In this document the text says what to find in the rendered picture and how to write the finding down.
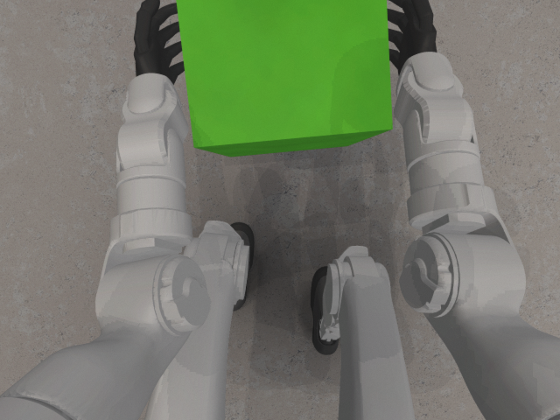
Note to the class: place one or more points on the right robot foot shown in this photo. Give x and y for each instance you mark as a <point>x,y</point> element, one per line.
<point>323,346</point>

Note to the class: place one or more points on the robot left upper arm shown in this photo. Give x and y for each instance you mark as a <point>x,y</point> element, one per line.
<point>146,310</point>

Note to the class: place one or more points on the carton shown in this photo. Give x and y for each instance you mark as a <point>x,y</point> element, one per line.
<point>269,76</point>

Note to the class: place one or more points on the robot right hand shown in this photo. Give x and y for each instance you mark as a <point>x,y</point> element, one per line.
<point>418,32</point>

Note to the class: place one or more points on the robot left hand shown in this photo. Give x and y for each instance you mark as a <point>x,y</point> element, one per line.
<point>150,53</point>

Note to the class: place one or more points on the robot right upper arm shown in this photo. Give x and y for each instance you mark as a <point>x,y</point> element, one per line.
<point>470,288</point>

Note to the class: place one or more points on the right robot forearm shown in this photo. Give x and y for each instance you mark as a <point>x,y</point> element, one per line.
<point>447,188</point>

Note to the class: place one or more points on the robot left shin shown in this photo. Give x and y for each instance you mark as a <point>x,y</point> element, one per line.
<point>211,226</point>

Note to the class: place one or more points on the left robot forearm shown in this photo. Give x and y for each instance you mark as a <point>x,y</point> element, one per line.
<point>150,175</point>

